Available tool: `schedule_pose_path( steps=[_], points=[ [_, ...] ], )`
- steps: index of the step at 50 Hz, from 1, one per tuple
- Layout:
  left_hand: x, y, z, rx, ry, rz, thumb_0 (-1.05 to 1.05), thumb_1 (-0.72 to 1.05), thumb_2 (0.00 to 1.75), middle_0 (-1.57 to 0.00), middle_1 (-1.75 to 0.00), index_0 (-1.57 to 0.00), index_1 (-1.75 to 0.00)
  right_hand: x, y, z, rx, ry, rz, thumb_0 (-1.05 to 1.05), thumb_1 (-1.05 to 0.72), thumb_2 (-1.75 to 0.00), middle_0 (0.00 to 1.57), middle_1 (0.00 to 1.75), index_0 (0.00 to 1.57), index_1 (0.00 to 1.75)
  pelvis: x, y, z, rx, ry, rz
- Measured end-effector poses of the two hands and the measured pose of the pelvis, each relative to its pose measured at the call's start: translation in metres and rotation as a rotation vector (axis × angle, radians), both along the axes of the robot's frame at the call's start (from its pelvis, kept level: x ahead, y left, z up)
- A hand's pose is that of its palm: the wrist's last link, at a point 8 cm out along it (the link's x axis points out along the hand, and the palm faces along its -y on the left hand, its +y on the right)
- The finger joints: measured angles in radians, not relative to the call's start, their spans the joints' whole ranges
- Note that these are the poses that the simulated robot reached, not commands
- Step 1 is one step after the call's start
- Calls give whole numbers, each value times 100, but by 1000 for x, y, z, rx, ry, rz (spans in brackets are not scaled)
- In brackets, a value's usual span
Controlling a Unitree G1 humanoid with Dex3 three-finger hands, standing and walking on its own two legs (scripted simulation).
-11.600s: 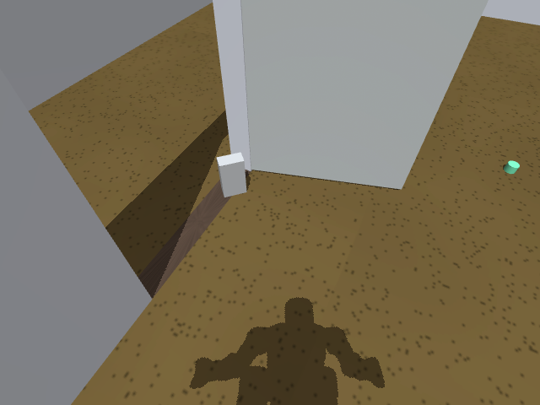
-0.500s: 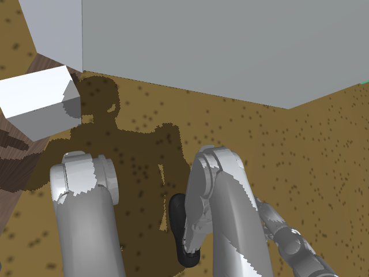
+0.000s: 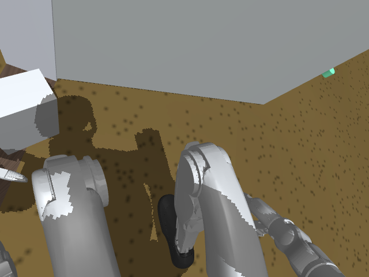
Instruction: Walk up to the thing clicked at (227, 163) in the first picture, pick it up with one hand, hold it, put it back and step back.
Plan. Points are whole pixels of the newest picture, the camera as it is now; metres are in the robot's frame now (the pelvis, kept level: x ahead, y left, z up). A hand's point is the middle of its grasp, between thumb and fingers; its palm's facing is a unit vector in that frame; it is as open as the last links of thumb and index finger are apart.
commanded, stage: close in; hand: left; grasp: from the side
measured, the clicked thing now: (21, 117) +0.44 +0.27 -0.17
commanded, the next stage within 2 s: rest palm in 0.22 s
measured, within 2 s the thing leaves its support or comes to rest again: neither
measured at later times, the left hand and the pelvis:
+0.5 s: hand (4, 130) +0.40 +0.28 -0.14, palm faces +0.31 -0.95 +0.01, open 17.4 cm; pelvis +0.00 +0.00 +0.00, yaw -1 degrees
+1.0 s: hand (4, 124) +0.41 +0.29 -0.15, palm faces +0.34 -0.94 +0.01, open 14.0 cm; pelvis +0.00 +0.00 +0.00, yaw -2 degrees
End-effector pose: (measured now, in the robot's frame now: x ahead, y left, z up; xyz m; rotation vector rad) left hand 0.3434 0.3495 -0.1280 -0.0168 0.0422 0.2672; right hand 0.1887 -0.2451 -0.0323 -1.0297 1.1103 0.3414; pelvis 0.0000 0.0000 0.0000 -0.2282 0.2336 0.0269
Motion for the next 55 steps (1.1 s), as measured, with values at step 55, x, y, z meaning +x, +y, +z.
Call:
schedule_pose_path(
  steps=[55],
  points=[
    [29,-19,-18,6,-24,87,-1,-3,35,-35,-29,-36,-29,-15,5,5,-58,91,3,0,-89,-90,20,29,21,30,-1,3,2,-36,-16,-25]
  ],
)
